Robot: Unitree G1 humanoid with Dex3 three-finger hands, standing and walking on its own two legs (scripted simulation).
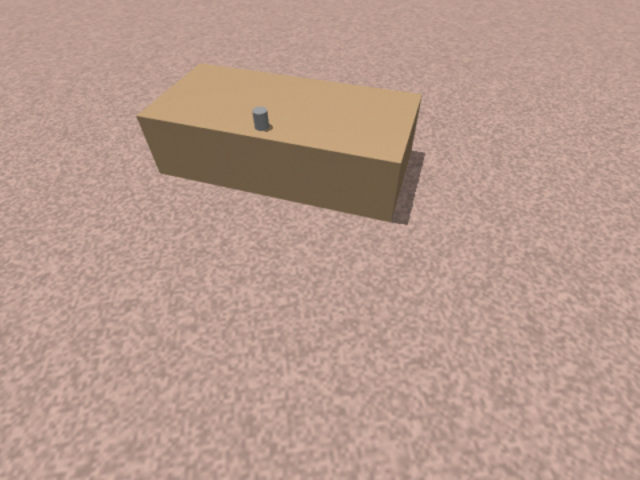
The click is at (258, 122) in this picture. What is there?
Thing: squat round
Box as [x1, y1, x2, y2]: [252, 107, 268, 130]
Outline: 255,107 252,110 255,128 258,130 264,130 268,127 266,108
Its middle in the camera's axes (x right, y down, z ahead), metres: -0.27 -0.53 +1.66
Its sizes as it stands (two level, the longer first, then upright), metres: 0.063 0.063 0.080
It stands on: a support 0.33 m high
